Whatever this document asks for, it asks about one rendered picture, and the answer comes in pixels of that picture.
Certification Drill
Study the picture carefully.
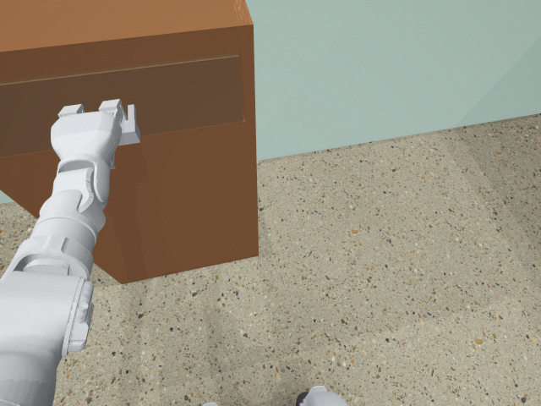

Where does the robot left forearm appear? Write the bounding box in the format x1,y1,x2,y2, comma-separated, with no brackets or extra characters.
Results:
0,155,110,289

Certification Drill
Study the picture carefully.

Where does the robot left hand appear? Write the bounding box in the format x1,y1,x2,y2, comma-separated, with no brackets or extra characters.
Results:
51,99,128,169

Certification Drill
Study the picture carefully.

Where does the drawer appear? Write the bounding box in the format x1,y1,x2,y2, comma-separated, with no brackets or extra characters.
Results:
0,52,243,157

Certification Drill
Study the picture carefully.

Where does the handle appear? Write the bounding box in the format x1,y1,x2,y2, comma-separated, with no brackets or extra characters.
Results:
119,104,140,145

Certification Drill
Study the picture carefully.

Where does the robot right shin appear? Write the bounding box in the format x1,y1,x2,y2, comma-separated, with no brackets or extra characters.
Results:
306,386,327,398

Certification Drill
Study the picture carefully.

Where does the robot left upper arm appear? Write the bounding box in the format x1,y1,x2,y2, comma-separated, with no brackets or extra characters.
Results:
0,271,94,406

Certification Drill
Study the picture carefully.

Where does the cabinet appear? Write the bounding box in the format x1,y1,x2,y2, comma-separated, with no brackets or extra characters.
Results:
0,0,259,284

